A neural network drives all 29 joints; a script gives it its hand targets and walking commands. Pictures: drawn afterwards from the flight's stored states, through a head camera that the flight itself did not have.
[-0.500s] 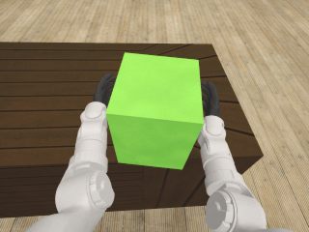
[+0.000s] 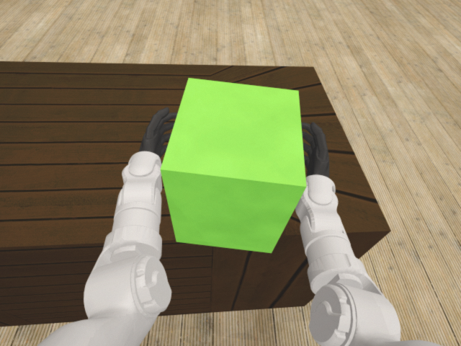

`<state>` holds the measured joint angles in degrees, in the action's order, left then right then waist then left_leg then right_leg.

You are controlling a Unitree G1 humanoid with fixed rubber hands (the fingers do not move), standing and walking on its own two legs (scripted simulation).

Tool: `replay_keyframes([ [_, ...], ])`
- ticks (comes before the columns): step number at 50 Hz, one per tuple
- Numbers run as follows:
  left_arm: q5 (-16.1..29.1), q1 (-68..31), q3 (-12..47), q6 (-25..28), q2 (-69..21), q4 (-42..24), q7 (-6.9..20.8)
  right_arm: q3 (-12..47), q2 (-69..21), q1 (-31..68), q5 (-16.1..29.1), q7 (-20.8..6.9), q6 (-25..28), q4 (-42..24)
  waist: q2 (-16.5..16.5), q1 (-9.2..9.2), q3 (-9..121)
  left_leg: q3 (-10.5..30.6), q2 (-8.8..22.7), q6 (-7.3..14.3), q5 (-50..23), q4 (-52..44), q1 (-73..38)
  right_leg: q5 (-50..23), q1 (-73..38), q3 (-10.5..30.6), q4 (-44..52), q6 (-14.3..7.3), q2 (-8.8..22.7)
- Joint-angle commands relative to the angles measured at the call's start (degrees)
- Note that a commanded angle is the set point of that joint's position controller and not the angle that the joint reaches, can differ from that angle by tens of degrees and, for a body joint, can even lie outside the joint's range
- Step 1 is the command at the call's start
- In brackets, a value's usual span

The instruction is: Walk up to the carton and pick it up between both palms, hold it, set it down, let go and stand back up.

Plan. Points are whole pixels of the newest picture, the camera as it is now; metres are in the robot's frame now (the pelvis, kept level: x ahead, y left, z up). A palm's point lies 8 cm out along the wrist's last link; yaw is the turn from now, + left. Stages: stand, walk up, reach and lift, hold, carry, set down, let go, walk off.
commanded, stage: reach and lift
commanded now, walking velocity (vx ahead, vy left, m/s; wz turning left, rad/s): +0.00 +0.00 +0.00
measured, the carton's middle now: (232, 171) +0.41 +0.00 +0.05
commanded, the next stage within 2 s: none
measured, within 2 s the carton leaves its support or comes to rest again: leaves its support in 0.44 s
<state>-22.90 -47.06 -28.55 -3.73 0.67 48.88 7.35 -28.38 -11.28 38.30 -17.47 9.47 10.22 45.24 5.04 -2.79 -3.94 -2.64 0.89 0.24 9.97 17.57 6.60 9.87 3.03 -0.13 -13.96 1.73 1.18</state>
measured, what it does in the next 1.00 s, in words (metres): stands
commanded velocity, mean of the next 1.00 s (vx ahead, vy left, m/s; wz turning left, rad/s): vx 0.00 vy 0.00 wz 0.00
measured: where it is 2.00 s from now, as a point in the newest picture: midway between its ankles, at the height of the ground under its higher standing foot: outside the picture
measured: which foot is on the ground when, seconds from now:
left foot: down 0.00-1.00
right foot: down 0.00-1.00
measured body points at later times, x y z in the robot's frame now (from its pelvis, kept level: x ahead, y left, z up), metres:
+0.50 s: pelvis -0.01 +0.00 +0.00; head -0.02 +0.03 +0.45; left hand +0.41 +0.14 +0.10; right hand +0.37 -0.15 +0.10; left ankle -0.01 +0.11 -0.75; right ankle -0.03 -0.14 -0.75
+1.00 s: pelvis -0.02 +0.00 +0.00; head -0.04 +0.04 +0.45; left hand +0.40 +0.16 +0.15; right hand +0.39 -0.13 +0.15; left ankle -0.01 +0.11 -0.75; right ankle -0.03 -0.14 -0.75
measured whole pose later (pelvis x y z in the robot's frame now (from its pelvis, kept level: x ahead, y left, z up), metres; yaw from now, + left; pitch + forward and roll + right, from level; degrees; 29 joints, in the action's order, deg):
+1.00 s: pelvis -0.02 +0.00 +0.00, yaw +1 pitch -4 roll -1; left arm -19.5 -47.8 -20.9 -20.2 1.7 39.9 2.1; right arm -16.5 -3.3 44.6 -4.3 10.2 0.9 50.0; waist 5.0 -2.8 -0.8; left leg -1.5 0.4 0.4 8.2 17.3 5.3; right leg 9.0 1.4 -1.6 -14.2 1.7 1.6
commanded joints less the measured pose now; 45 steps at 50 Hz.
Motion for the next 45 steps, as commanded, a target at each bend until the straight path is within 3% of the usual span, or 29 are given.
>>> replay_keyframes([
  [1,1.82,-24.33,17.55,1.61,-29.31,-0.71,4.87,18.73,-24.69,29.81,-1.86,-6.9,4.42,-0.23,-8.71,-0.86,27.78,-4.41,-1.07,-3.81,-28.99,2.91,-11.76,-23.28,-4.98,-7.47,-2.5,0.87,-4.26],
  [2,1.77,-22.94,15.24,1.79,-27.77,1.42,5.21,20.22,-25.56,27.87,-2.22,-7.08,3.74,0.7,-6.33,1.14,25.41,-5.18,-1.4,-2.56,-26.85,2.36,-9.53,-24.31,-7.31,-6.63,-2.38,1.17,-3.64],
  [4,1.76,-24.85,17.1,1.99,-29.28,-1.85,4.89,20.2,-25.03,29.52,-2.21,-6.6,5.06,0.1,-6.72,-0.54,29.11,-4.84,-1.18,-3.29,-27.32,1.98,-10.77,-25.13,-8.81,-7.1,-2.39,1.29,-3.55],
  [5,2.2,-24.81,17.42,1.98,-29.7,-1.41,5.1,22.01,-25.5,29.18,-2.3,-6.66,4.76,-0.32,-6.75,1.2,26.83,-5.2,-1.38,-2.84,-26.47,2.04,-10.08,-24.92,-8.28,-6.57,-2.58,1.64,-3.12],
  [6,1.59,-24.28,17.09,1.97,-28.01,-1.03,5.11,21.9,-25.73,29.27,-2.16,-6.23,4.68,-0.86,-5.02,0.48,27.55,-4.69,-1.36,-1.74,-24.22,1.16,-9.29,-24.14,-9.26,-6.27,-2.02,1.08,-3.26],
  [7,2.72,-24.74,18.2,1.88,-29.53,-2.49,4.59,22.76,-25.2,30.46,-1.74,-6.54,5.09,-1.25,-6.36,0.18,27.97,-4.56,-1.43,-2.39,-24.37,1.34,-8.91,-23.51,-8.1,-6.58,-2.32,1.07,-3.38],
  [8,2.33,-26.39,17.23,2.45,-28.24,-3.1,4.62,23.7,-25.92,29.97,-1.78,-6.57,5.13,-0.99,-5.15,1.17,29.11,-5.53,-1.82,-1.77,-22.26,0.77,-8.39,-24.62,-9.59,-6.01,-2.09,1.49,-2.86],
  [10,1.82,-27.61,16.47,2.09,-27.86,-1.27,5.17,24.38,-26.27,30.12,-1.84,-6.06,4.82,-0.97,-3.3,0.78,26.93,-5.59,-2.35,-0.75,-18.25,-0.32,-4.33,-26.81,-12.15,-5.3,-2.81,2.14,-1.94],
  [11,2.74,-27.18,18.72,1.29,-28.79,-3.13,4.74,23.77,-25.81,30.32,-1.89,-6.12,4.3,-2.38,-4.28,-0.77,28.53,-4.89,-2.36,-1.26,-17.95,-0.66,-4.6,-28.2,-12.43,-5.8,-3.03,2.09,-2.21],
  [13,2.81,-26.56,19.06,0.16,-29.41,-2.81,4.79,26.05,-26.23,31.13,0.58,-5.7,3.98,-3.06,-4.3,0.52,28.4,-4.99,-2.63,-1.46,-19.21,0.5,-5.02,-30.65,-13.95,-5.21,-3.9,2.47,-2.09],
  [14,3.53,-29.18,20.9,0.7,-30.31,-3.93,4.89,26.06,-25.9,32.46,0.12,-5.3,4.95,-4.02,-4.54,-1.17,31.71,-4.99,-2.65,-1.65,-19.92,1.01,-6.44,-30.14,-11.74,-5.37,-4.02,2.16,-2.27],
  [15,4.1,-28.58,20.52,0.67,-30.36,-2.49,4.52,26.67,-25.97,34.71,0.73,-5.58,4.95,-5.29,-4.83,0.18,31.85,-4.9,-2.42,-1.61,-17.79,0.87,-4.65,-28.6,-11.7,-4.9,-3.97,1.94,-2.12],
  [16,4.75,-29.16,21.55,0.3,-30.66,-3.98,4.27,26.09,-24.57,35.23,1.67,-5.4,4.89,-4.58,-4.74,-0.68,33.06,-4.45,-1.93,-1.93,-17.99,0.97,-5.61,-26.1,-10.44,-5.49,-3.6,1.73,-2.48],
  [17,5.87,-29.49,23.44,0.32,-31.91,-6.95,3.78,28.95,-25.97,33.72,1.74,-5.57,4.77,-6.88,-4.71,0.57,35.21,-4.73,-2.21,-1.84,-20.37,1.68,-5.34,-29.22,-12.53,-5.27,-4.78,1.84,-2.78],
  [18,6.01,-31.09,25.01,0.42,-32.82,-6.79,3.76,28.46,-25.31,35.51,2.27,-5.4,5.36,-6.74,-7.1,-1.38,34.38,-4.08,-2.26,-2.52,-20.88,1.96,-6.52,-29.26,-11.26,-5.76,-4.44,1.94,-2.6],
  [22,7.66,-33.6,27.28,-0.93,-34.04,-7.84,2.67,29.26,-23.61,37.95,4.53,-6.3,3.44,-5.58,-8.06,-0.23,34.44,-3.36,-1.26,-2.71,-19.84,2.19,-10.35,-18.55,-4.48,-6.16,-2.72,0.51,-3.75],
  [24,8.62,-35.0,28.33,-1.62,-34.64,-7.96,2.46,31.04,-24.08,38.81,5.97,-5.95,2.85,-6.6,-7.02,-1.39,34.37,-3.08,-1.99,-2.54,-19.46,2.11,-8.56,-21.33,-6.59,-6.04,-3.08,1.24,-3.24],
  [25,8.68,-33.02,28.22,-2.41,-34.8,-8.67,2.2,31.84,-24.21,38.03,6.96,-5.74,1.7,-6.35,-5.57,-0.59,34.76,-3.03,-1.96,-2.42,-19.68,2.63,-9.91,-22.34,-6.9,-5.85,-3.15,1.53,-3.36],
  [26,11.22,-36.28,31.28,-2.42,-36.36,-10.42,1.88,33.11,-23.55,43.62,9.21,-5.92,2.04,-9.13,-7.21,-1.24,37.63,-2.69,-1.54,-2.81,-20.68,2.56,-10.02,-20.67,-6.22,-5.72,-3.11,1.12,-3.83],
  [27,8.18,-31.0,26.63,-4.23,-33.88,-6.03,2.05,33.41,-22.54,42.15,9.32,-6.08,0.24,-6.34,-6.45,0.88,29.24,-3.07,-1.93,-1.66,-16.02,1.32,-7.54,-17.1,-6.18,-4.88,-1.84,0.97,-3.26],
  [30,7.66,-35.49,24.73,-5.78,-33.09,-6.72,2.44,31.44,-22.01,45.51,10.53,-6.19,-1.2,-6.1,-3.79,0.94,27.43,-3.05,-1.58,-0.28,-9.21,-1.24,-7.62,-10.08,-3.55,-5.28,-0.3,1.2,-3.16],
  [32,7.6,-37.28,24.43,-6.83,-33.2,-8.81,2.88,31.98,-22.9,45.9,11.45,-5.75,-2.11,-6.87,-2.9,0.84,29.05,-3.66,-2.5,0.02,-10.15,-1.23,-6.68,-13.94,-7.8,-4.47,-0.98,1.28,-3.06],
  [33,7.44,-35.42,24.07,-8.1,-33.78,-7.2,2.94,31.65,-21.57,44.89,11.89,-6.25,-3.35,-4.42,-4.63,0.92,25.5,-3.6,-2.14,-0.34,-8.21,-1.9,-7.28,-8.64,-5.31,-5.25,-0.43,1.26,-3.28],
  [34,6.93,-38.35,21.78,-8.29,-31.22,-8.15,3.33,30.61,-23.16,46.44,11.89,-6.24,-4.03,-4.31,-2.16,1.79,24.73,-3.98,-2.48,0.74,-6.05,-2.83,-5.92,-8.03,-6.81,-4.41,0.22,1.81,-2.89],
  [36,5.98,-38.68,20.26,-9.73,-30.2,-6.6,3.99,27.37,-20.97,45.94,10.58,-6.25,-5.14,-2.5,-2.97,0.72,20.59,-4.56,-2.57,0.98,-0.49,-4.6,-4.55,-2.19,-5.01,-4.4,0.97,1.52,-2.44],
  [39,6.52,-38.74,22.36,-10.59,-32.64,-8.6,3.41,26.16,-19.46,49.02,11.06,-6.66,-4.48,-5.93,-6.51,-0.18,27.82,-3.97,-2.55,-0.35,-5.73,-2.47,-7.65,-3.41,-3.14,-5.4,0.32,0.85,-2.96],
  [40,6.98,-39.03,22.7,-10.67,-33.08,-8.83,3.22,26.06,-19.04,49.17,10.31,-6.69,-4.38,-5.23,-5.3,-0.66,30.06,-3.72,-2.27,-0.5,-6.92,-2.16,-9.0,-4.61,-3.21,-5.83,0.11,1.03,-3.32],
  [42,7.0,-39.94,23.78,-11.36,-32.5,-9.93,2.68,24.47,-18.27,47.08,11.46,-6.7,-5.41,-2.17,-8.46,-1.49,27.86,-3.36,-2.19,-1.39,-9.87,-1.6,-11.88,-4.61,-0.73,-6.18,0.78,0.86,-3.44],
  [45,6.02,-36.8,23.01,-12.46,-32.19,-11.36,2.58,25.82,-17.56,45.62,11.91,-6.61,-5.99,-1.76,-7.75,-0.74,27.83,-3.26,-2.35,-1.52,-11.41,-0.8,-12.54,-6.9,-3.36,-6.07,0.1,0.8,-3.45],
])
